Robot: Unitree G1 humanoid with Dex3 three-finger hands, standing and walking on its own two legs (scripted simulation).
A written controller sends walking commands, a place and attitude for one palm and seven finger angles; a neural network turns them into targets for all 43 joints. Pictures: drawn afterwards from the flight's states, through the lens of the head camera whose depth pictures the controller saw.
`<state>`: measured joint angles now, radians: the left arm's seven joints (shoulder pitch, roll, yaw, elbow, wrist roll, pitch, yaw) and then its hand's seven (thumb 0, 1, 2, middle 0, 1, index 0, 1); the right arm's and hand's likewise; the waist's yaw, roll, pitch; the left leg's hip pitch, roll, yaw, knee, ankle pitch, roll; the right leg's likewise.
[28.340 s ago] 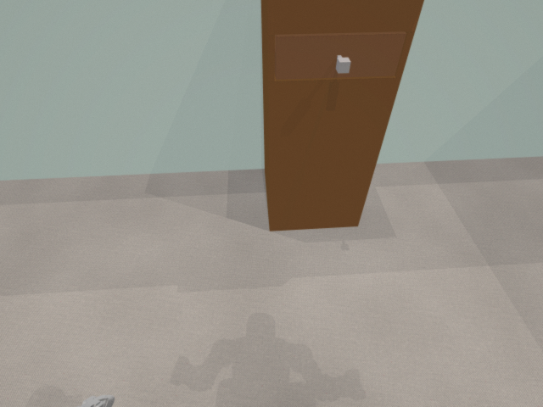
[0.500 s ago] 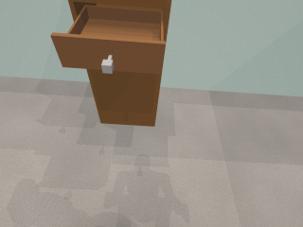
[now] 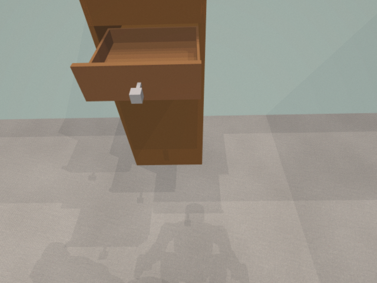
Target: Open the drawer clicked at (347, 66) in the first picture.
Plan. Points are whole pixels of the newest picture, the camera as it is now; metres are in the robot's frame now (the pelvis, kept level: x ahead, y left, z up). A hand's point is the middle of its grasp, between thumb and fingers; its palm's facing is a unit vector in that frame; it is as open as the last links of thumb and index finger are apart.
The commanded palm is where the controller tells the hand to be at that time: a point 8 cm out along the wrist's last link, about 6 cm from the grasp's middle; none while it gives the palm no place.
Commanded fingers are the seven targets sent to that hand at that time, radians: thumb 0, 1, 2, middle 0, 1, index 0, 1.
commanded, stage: let the arm hang, fingers relaxed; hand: left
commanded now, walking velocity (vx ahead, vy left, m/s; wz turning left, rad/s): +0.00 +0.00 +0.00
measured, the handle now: (137, 91) +0.62 +0.19 +0.06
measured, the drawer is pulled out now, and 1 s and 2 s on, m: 0.27 0.27 0.27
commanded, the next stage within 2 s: look to check the result in 0.26 s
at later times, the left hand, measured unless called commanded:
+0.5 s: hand out of the picture +0.06 +0.23 -0.16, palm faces -0.02 -0.95 -0.30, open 7.4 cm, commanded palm none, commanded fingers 0.00 0.90 0.90 -0.20 -0.30 -0.20 -0.30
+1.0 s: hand out of the picture +0.12 +0.24 -0.15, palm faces -0.03 -0.94 -0.35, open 7.4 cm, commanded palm none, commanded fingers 0.00 0.90 0.90 -0.20 -0.30 -0.20 -0.30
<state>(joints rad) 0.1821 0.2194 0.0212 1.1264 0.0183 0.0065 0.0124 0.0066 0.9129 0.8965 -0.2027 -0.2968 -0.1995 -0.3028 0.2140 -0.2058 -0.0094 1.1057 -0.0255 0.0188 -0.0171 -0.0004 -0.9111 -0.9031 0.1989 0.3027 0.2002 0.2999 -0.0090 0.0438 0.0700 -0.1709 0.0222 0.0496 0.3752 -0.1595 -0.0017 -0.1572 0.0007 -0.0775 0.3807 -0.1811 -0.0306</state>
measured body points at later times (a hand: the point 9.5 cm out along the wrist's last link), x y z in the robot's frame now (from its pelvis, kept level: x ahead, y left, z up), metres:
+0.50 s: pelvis +0.01 +0.00 +0.00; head +0.03 -0.01 +0.45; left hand +0.06 +0.28 -0.14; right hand +0.05 -0.27 -0.15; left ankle +0.03 +0.12 -0.74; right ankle +0.02 -0.10 -0.74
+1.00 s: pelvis +0.03 -0.01 +0.01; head +0.05 -0.02 +0.45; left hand +0.12 +0.29 -0.12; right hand +0.11 -0.30 -0.14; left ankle +0.03 +0.12 -0.74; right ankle +0.02 -0.10 -0.74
